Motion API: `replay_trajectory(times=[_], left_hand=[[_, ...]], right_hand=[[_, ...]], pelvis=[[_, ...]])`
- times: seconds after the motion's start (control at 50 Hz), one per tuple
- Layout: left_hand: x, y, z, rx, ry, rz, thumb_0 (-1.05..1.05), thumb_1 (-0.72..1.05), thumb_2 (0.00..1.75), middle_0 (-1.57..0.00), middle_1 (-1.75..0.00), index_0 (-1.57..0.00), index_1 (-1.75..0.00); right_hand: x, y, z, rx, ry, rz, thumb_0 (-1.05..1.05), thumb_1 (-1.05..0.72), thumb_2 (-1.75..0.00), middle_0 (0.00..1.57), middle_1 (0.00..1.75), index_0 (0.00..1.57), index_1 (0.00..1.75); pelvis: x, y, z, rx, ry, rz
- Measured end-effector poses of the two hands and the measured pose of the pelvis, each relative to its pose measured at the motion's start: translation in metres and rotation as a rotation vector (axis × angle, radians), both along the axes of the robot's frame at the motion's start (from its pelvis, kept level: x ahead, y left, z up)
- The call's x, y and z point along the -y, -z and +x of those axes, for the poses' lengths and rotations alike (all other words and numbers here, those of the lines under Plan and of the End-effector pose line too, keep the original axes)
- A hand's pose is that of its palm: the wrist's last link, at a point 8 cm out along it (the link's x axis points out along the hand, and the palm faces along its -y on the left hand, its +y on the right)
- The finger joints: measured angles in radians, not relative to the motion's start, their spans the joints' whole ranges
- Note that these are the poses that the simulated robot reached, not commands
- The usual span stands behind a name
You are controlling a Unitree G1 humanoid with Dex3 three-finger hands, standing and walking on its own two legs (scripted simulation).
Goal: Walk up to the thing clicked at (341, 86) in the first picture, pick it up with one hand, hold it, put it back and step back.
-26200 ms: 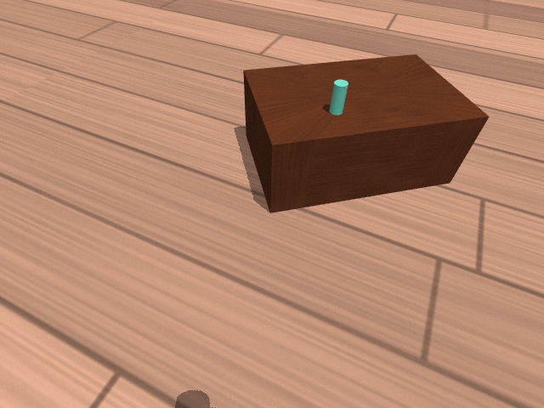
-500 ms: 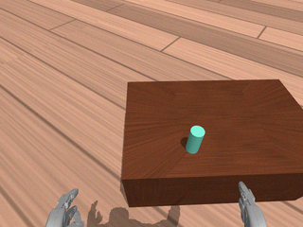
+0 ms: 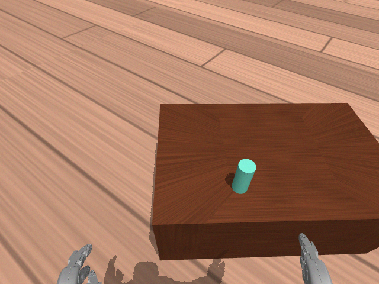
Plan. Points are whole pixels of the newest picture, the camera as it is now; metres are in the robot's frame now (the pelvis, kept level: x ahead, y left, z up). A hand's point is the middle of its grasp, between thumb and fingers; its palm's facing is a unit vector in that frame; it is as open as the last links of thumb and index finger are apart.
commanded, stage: stand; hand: right
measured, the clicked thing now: (243, 177) +0.54 -0.19 -0.23
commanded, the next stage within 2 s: none
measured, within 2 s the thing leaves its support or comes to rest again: neither
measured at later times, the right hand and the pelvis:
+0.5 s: hand out of the picture +0.10 -0.26 -0.11, palm faces -0.04 +0.93 -0.37, open 8.8 cm; pelvis +0.01 -0.01 +0.03, yaw +0 degrees
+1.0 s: hand out of the picture +0.04 -0.25 -0.10, palm faces -0.02 +0.93 -0.35, open 7.4 cm; pelvis +0.00 -0.01 +0.06, yaw +0 degrees
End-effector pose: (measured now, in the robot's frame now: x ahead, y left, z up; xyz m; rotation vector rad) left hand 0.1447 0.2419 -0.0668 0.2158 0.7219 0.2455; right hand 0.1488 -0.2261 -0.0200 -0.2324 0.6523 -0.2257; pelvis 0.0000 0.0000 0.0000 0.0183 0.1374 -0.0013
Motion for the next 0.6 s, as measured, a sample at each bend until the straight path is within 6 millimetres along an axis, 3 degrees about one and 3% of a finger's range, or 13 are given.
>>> replay_trajectory(times=[0.12, 0.18, 0.26, 0.38, 0.5, 0.6], left_hand=[[0.000, -0.003, 0.004, 0.021, 0.009, 0.010, 0.01, 0.90, 0.90, -0.20, -0.30, -0.20, -0.30], [-0.003, 0.006, 0.004, -0.071, 0.127, 0.058, 0.01, 0.90, 0.90, -0.20, -0.30, -0.20, -0.30], [-0.017, 0.015, -0.005, -0.189, 0.146, 0.052, 0.01, 0.90, 0.90, -0.20, -0.30, -0.20, -0.30], [-0.037, 0.014, -0.035, -0.305, 0.072, 0.047, 0.01, 0.90, 0.90, -0.20, -0.30, -0.20, -0.30], [-0.042, 0.014, -0.063, -0.411, 0.022, 0.044, 0.01, 0.90, 0.90, -0.20, -0.30, -0.20, -0.30], [-0.037, 0.013, -0.077, -0.458, 0.003, 0.023, 0.01, 0.90, 0.90, -0.20, -0.30, -0.20, -0.30]], right_hand=[[0.001, 0.000, -0.002, -0.013, 0.008, 0.001, -0.01, 0.48, -0.11, 0.09, 0.09, 0.09, 0.10], [0.009, 0.013, -0.002, -0.061, -0.098, -0.065, -0.01, 0.38, -0.21, 0.13, 0.16, 0.13, 0.16], [0.033, 0.033, -0.012, -0.198, -0.137, -0.094, -0.01, 0.17, -0.42, 0.16, 0.22, 0.17, 0.23], [0.062, 0.046, -0.039, -0.343, -0.079, -0.089, 0.00, -0.24, -0.71, 0.19, 0.27, 0.20, 0.28], [0.072, 0.051, -0.061, -0.438, -0.027, -0.073, 0.00, -0.63, -0.84, 0.20, 0.29, 0.20, 0.29], [0.073, 0.050, -0.075, -0.490, 0.000, -0.056, 0.00, -0.80, -0.88, 0.20, 0.29, 0.20, 0.30]], pelvis=[[0.000, -0.001, -0.001, 0.002, 0.003, 0.002], [0.000, -0.005, -0.004, 0.056, -0.001, -0.008], [0.001, -0.010, -0.004, 0.093, -0.005, -0.019], [0.006, -0.020, 0.003, 0.118, -0.007, -0.022], [0.010, -0.030, 0.007, 0.147, -0.008, -0.018], [0.011, -0.039, 0.005, 0.171, -0.008, -0.019]])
